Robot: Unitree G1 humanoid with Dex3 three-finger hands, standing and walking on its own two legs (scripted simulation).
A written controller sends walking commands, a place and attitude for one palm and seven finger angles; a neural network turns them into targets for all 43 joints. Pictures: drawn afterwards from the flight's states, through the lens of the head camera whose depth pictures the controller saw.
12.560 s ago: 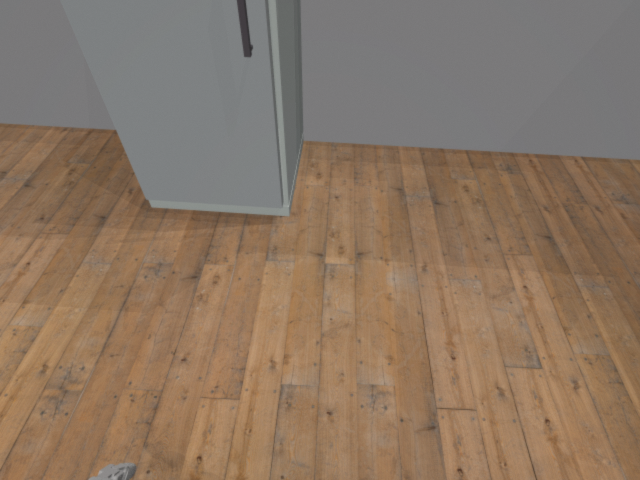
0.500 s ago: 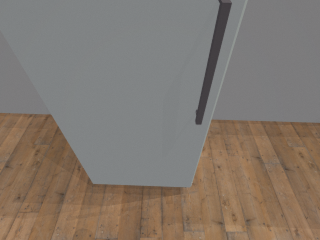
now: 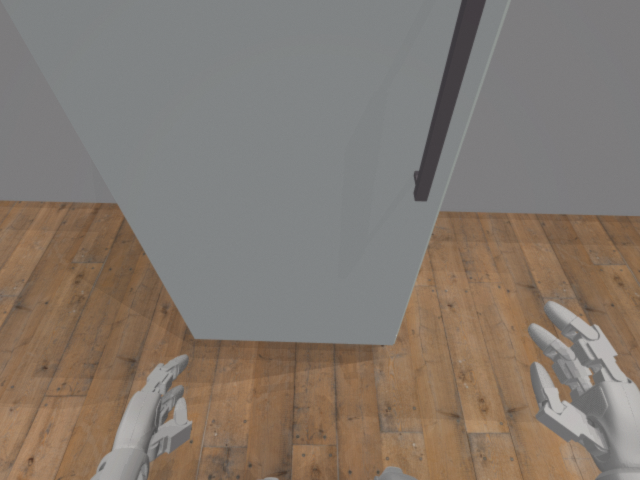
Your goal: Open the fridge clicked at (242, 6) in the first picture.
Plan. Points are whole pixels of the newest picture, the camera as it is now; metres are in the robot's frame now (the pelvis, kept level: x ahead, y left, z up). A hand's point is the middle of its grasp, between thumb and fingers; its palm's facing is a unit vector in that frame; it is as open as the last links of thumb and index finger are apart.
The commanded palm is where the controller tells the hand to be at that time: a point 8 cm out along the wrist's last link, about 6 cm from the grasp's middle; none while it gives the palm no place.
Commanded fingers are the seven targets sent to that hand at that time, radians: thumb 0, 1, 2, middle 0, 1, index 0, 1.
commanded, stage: raise the hand to about handle height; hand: right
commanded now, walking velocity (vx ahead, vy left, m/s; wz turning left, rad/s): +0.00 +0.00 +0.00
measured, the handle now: (446, 81) +0.56 -0.12 +0.22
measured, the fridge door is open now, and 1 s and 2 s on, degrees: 0 0 0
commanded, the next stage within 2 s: move the hooked fingers beside the handle in 1.78 s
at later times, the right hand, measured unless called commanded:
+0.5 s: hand (599, 377) +0.24 -0.26 +0.09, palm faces +0.01 +1.00 -0.06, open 11.0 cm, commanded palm +0.20 -0.30 +0.10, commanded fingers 0.00 0.08 -0.48 0.27 0.93 0.27 0.93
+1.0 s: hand out of the picture +0.26 -0.30 +0.16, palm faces +0.04 +1.00 -0.07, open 13.7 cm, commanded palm +0.22 -0.34 +0.17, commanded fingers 0.00 0.50 -0.30 0.30 1.20 0.30 1.20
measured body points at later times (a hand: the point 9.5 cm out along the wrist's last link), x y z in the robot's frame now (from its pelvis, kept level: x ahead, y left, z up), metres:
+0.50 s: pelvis +0.01 +0.00 +0.02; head +0.04 +0.00 +0.46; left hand +0.16 +0.24 -0.06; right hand +0.23 -0.31 +0.10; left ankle -0.01 +0.10 -0.69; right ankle +0.06 -0.11 -0.69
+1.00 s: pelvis +0.01 -0.03 +0.04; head +0.01 -0.03 +0.49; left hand +0.21 +0.18 -0.01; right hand +0.25 -0.35 +0.17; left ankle -0.01 +0.10 -0.69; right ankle +0.05 -0.11 -0.69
